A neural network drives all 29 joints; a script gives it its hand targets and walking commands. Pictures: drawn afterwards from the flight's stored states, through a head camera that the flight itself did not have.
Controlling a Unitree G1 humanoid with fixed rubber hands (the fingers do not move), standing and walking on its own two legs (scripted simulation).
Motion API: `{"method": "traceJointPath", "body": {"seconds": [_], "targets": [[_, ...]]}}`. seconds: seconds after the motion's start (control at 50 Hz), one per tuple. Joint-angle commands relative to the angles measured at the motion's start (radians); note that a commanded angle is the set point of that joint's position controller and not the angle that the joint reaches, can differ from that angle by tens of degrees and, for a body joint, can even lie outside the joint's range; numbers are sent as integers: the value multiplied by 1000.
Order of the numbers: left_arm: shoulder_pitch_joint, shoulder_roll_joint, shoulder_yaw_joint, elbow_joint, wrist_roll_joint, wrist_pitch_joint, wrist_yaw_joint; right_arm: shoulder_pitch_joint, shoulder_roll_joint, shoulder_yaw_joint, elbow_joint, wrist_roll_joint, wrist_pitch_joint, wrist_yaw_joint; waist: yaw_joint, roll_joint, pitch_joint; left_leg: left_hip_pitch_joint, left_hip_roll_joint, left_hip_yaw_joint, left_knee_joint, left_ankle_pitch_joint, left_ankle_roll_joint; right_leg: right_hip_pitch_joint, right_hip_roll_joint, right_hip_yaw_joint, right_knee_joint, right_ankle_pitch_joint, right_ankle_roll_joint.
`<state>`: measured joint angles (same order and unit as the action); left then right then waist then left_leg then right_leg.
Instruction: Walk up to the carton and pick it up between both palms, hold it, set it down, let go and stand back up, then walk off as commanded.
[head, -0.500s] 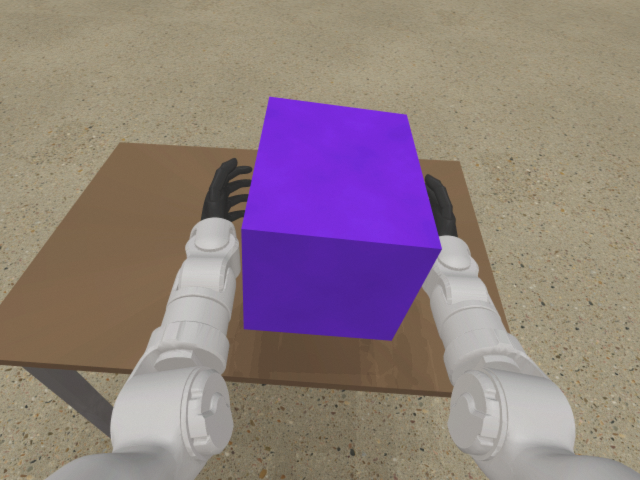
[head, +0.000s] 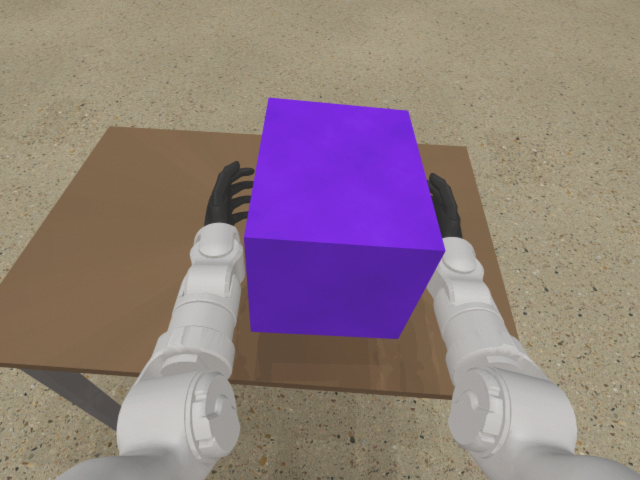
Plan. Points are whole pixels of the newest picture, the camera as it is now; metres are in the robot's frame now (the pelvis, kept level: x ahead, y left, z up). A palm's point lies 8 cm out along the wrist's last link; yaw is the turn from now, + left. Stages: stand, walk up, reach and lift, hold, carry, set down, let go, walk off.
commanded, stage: set down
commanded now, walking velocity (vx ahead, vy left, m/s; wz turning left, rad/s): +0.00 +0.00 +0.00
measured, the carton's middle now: (332, 216) +0.43 +0.01 +0.08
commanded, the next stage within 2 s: none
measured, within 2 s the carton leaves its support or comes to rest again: neither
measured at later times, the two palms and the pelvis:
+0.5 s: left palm (233, 230) +0.40 +0.15 +0.07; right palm (446, 237) +0.41 -0.14 +0.06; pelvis +0.01 +0.00 +0.00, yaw +0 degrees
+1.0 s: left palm (238, 238) +0.42 +0.15 +0.04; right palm (437, 239) +0.43 -0.14 +0.03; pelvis +0.02 -0.01 +0.00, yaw +0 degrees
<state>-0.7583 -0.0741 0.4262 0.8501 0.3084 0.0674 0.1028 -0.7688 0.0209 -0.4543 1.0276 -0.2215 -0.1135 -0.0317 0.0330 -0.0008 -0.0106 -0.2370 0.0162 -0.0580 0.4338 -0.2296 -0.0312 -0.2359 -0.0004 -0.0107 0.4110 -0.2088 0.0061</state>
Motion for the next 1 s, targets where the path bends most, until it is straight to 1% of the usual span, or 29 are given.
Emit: {"method": "traceJointPath", "body": {"seconds": [0.0,0.04,0.06,0.08,0.1,0.12,0.16,0.28,0.3,0.36,0.4,0.44,0.46,0.48,0.52,0.6,0.66,0.72,0.76,0.8,0.84,0.88,0.9,0.96,0.98], "targets": [[-690,-492,-199,-131,21,-93,-65,-778,470,277,-137,-48,-124,181,164,-3,-649,121,11,176,-47,518,-47,184,52,-97,-70,308,10],[-686,-494,-198,-134,24,-98,-61,-781,461,267,-133,-58,-132,183,167,-1,-652,121,15,176,-46,529,-49,172,54,-101,-71,302,6],[-691,-495,-199,-142,24,-102,-59,-769,461,259,-124,-63,-135,184,162,1,-650,124,14,176,-45,531,-50,165,54,-101,-73,298,5],[-699,-490,-197,-144,27,-106,-58,-764,457,249,-115,-68,-136,185,165,4,-647,123,14,179,-44,529,-51,156,53,-100,-74,291,4],[-695,-485,-187,-142,35,-108,-55,-765,458,246,-108,-71,-137,189,173,7,-641,125,16,181,-45,531,-50,148,53,-100,-72,285,4],[-689,-479,-182,-138,36,-106,-55,-759,450,238,-110,-74,-138,190,171,3,-634,121,16,180,-47,524,-49,148,52,-99,-75,280,3],[-682,-473,-166,-132,43,-110,-55,-765,450,231,-112,-85,-143,192,179,-9,-637,104,15,186,-48,517,-44,155,51,-97,-72,287,4],[-679,-454,-135,-131,60,-115,-53,-754,441,189,-101,-113,-146,204,183,-19,-628,88,16,192,-59,496,-35,151,46,-96,-67,278,9],[-679,-449,-130,-133,64,-118,-51,-762,440,183,-103,-114,-148,206,190,-16,-629,78,16,194,-58,494,-33,150,45,-93,-65,278,8],[-677,-442,-117,-133,72,-119,-50,-751,439,166,-94,-128,-146,211,188,-28,-622,70,16,196,-63,483,-28,150,43,-93,-64,276,12],[-671,-436,-106,-128,75,-121,-49,-761,436,155,-105,-135,-148,214,193,-35,-631,57,16,201,-64,477,-25,154,40,-91,-60,280,15],[-670,-435,-100,-129,80,-122,-49,-754,433,140,-95,-147,-147,217,188,-34,-622,52,16,202,-66,479,-24,149,38,-90,-60,282,15],[-668,-434,-92,-129,84,-122,-49,-760,436,140,-96,-148,-149,219,196,-35,-627,54,16,203,-64,487,-23,146,38,-89,-58,286,16],[-663,-434,-92,-131,83,-125,-49,-756,437,139,-103,-151,-151,220,194,-43,-635,55,17,204,-62,495,-21,149,38,-90,-56,299,17],[-667,-430,-89,-130,88,-131,-49,-758,436,125,-100,-160,-155,221,191,-38,-648,44,16,206,-62,497,-22,155,36,-88,-51,312,18],[-649,-430,-76,-120,96,-134,-51,-736,439,114,-85,-173,-154,222,189,-51,-630,32,15,209,-62,506,-17,163,33,-86,-49,333,21],[-644,-431,-66,-119,103,-140,-48,-742,435,103,-88,-184,-159,226,196,-50,-655,46,19,208,-55,536,-19,141,35,-88,-50,331,18],[-643,-434,-66,-117,104,-149,-45,-731,437,89,-69,-194,-162,226,189,-48,-656,46,21,209,-47,560,-19,127,34,-86,-47,343,17],[-630,-431,-57,-111,106,-154,-43,-726,437,89,-66,-199,-164,228,198,-52,-664,47,24,211,-47,569,-16,126,33,-85,-46,349,16],[-627,-436,-62,-110,105,-159,-41,-723,431,83,-66,-205,-168,228,193,-54,-672,57,27,208,-39,597,-16,109,35,-87,-47,358,12],[-624,-438,-61,-113,109,-167,-37,-721,433,81,-58,-208,-174,230,197,-44,-693,71,30,209,-28,632,-19,84,36,-86,-46,362,10],[-621,-445,-68,-115,104,-179,-34,-720,432,73,-51,-218,-183,230,195,-46,-712,80,32,206,-21,655,-17,59,35,-87,-48,364,8],[-616,-446,-65,-109,106,-185,-32,-721,435,73,-46,-222,-187,229,200,-47,-719,86,35,205,-16,669,-16,43,36,-88,-46,364,6],[-615,-447,-70,-102,101,-198,-29,-713,429,58,-31,-232,-195,230,196,-41,-739,102,40,202,-6,698,-14,-3,35,-89,-49,358,1],[-603,-456,-73,-103,101,-206,-27,-707,431,55,-25,-241,-201,231,195,-36,-754,121,43,197,2,737,-16,-29,36,-92,-49,366,-2]]}}
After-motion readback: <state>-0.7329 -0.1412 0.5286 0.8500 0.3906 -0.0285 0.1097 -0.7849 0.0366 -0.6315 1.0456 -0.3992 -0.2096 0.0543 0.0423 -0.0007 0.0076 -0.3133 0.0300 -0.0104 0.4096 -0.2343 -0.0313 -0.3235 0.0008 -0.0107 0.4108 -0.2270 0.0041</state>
